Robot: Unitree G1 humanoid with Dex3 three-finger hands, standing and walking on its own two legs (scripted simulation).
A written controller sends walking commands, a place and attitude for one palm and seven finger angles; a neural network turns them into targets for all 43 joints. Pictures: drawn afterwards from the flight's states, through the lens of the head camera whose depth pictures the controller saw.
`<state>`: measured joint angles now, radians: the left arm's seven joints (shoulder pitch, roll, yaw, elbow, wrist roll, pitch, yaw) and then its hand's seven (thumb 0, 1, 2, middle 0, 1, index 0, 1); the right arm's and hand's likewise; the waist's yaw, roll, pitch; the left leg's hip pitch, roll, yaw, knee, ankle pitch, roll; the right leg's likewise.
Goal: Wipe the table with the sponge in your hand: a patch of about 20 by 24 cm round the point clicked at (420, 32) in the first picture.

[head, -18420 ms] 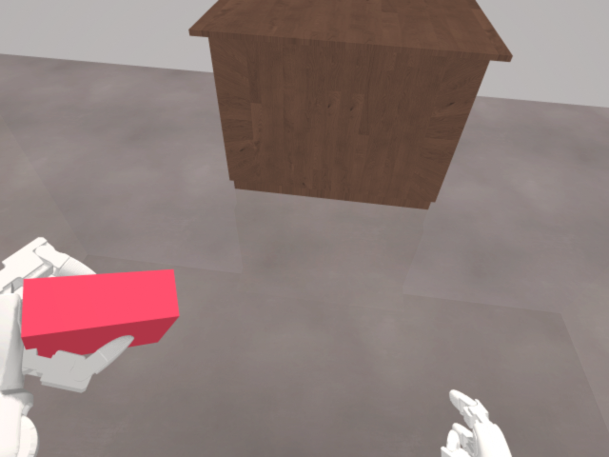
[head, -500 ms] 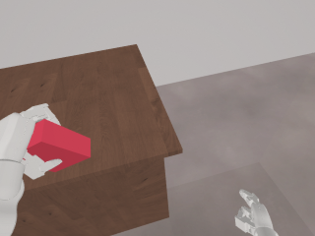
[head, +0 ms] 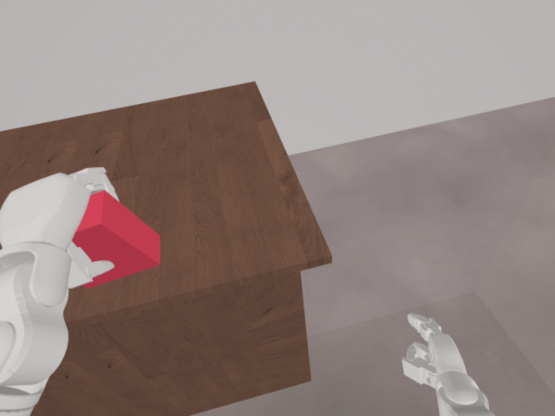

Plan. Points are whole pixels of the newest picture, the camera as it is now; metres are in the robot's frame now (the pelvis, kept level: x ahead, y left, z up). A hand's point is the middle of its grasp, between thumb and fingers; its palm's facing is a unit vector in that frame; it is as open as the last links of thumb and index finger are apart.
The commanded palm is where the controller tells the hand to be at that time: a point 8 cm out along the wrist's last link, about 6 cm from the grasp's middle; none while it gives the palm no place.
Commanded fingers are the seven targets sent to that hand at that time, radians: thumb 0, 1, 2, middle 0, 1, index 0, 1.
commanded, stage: turn the palm down, sponge in hand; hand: left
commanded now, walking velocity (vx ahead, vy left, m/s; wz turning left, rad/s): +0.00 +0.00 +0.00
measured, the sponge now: (106, 250) +0.25 +0.28 +0.16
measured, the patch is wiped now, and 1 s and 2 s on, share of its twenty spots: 0.00 0.00 0.00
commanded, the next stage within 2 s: move the sponge above the wiping area in 0.58 s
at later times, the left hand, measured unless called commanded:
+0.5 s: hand (101, 231) +0.24 +0.26 +0.20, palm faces +0.25 -0.07 -0.96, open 9.3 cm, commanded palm +0.19 +0.26 +0.27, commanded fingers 0.00 0.10 1.30 -1.20 -1.60 -1.20 -1.60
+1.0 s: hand (92, 237) +0.24 +0.28 +0.19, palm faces +0.19 -0.05 -0.98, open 9.3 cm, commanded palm +0.20 +0.28 +0.25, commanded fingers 0.00 0.10 1.30 -1.20 -1.60 -1.20 -1.60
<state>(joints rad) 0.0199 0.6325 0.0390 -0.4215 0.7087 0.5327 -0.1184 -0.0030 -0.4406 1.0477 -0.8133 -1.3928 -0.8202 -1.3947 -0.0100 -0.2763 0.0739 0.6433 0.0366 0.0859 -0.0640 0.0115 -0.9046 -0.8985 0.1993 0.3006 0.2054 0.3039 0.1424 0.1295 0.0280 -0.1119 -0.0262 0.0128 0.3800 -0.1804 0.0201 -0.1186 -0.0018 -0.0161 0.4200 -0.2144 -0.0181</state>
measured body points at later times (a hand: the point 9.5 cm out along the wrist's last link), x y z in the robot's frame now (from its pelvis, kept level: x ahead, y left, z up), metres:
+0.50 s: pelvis +0.00 -0.02 +0.00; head -0.03 -0.08 +0.44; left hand +0.22 +0.26 +0.25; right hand +0.26 -0.21 -0.08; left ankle +0.02 +0.11 -0.74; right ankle +0.02 -0.11 -0.74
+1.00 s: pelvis +0.00 -0.01 +0.00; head -0.02 -0.07 +0.44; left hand +0.23 +0.28 +0.24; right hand +0.26 -0.21 -0.09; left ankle +0.02 +0.11 -0.74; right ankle +0.02 -0.11 -0.74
